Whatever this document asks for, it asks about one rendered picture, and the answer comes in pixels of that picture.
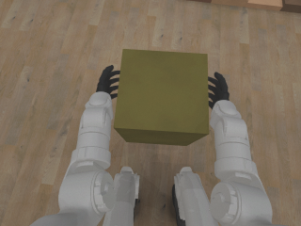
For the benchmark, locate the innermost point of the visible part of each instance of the left robot thigh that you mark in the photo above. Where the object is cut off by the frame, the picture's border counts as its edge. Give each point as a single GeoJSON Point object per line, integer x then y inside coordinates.
{"type": "Point", "coordinates": [126, 187]}

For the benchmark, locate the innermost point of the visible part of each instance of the right robot hand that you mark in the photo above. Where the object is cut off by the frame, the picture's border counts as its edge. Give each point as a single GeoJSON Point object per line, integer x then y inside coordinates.
{"type": "Point", "coordinates": [220, 90]}

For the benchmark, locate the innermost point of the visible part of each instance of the right robot forearm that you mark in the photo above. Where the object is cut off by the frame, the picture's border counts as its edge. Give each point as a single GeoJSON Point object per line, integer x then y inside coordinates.
{"type": "Point", "coordinates": [232, 148]}

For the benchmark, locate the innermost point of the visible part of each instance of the robot right upper arm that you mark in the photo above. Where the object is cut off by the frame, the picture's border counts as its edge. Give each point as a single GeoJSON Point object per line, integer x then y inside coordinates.
{"type": "Point", "coordinates": [236, 204]}

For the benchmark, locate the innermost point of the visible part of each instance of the robot right shin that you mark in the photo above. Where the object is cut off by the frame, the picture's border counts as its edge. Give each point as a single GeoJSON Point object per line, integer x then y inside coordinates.
{"type": "Point", "coordinates": [180, 205]}

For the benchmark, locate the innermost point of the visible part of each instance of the left robot hand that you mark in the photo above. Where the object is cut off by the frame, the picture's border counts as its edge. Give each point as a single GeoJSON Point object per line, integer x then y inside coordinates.
{"type": "Point", "coordinates": [105, 82]}

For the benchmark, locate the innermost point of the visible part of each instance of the robot left upper arm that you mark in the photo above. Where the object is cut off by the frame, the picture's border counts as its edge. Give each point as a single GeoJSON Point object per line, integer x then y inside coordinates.
{"type": "Point", "coordinates": [84, 198]}

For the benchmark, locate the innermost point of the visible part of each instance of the carton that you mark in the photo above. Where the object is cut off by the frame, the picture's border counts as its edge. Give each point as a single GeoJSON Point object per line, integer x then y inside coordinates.
{"type": "Point", "coordinates": [163, 97]}

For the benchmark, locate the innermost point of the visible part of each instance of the left robot forearm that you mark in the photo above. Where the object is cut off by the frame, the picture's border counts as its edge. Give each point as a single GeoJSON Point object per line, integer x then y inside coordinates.
{"type": "Point", "coordinates": [94, 134]}

